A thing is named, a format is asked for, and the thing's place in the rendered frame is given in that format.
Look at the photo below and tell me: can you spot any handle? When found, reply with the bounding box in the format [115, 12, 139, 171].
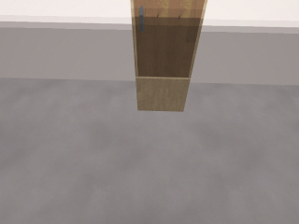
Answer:
[139, 6, 144, 32]

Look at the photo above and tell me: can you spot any cupboard door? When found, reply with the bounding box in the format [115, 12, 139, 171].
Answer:
[134, 0, 205, 77]

